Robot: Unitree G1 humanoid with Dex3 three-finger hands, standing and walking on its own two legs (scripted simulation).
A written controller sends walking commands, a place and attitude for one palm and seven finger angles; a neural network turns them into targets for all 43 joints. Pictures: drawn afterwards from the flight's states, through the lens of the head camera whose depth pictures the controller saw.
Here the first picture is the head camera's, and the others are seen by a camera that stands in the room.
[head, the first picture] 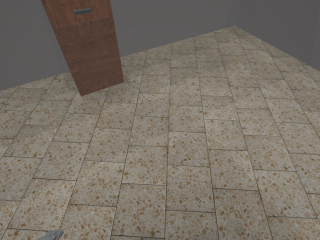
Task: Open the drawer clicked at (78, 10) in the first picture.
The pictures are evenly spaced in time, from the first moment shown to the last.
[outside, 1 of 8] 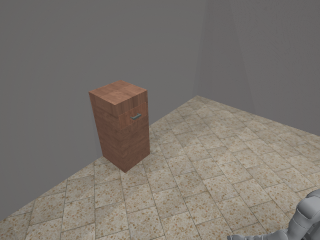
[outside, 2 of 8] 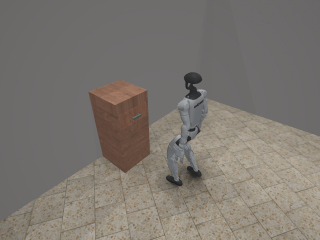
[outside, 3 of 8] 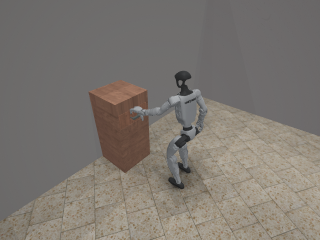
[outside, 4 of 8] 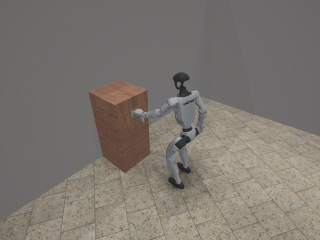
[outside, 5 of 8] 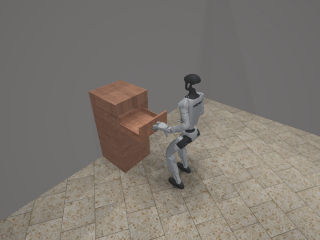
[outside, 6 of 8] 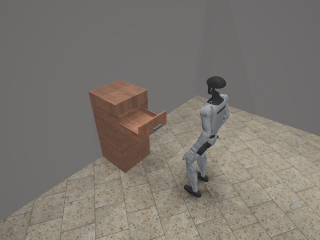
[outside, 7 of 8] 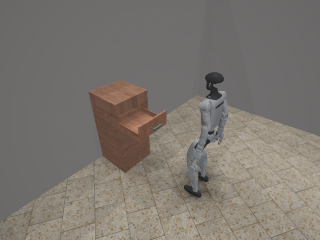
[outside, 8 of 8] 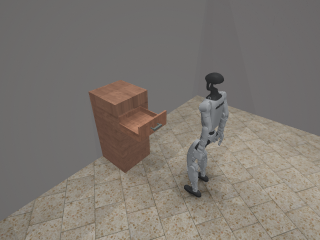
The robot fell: no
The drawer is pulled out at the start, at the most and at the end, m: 0.00 0.30 0.29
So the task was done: yes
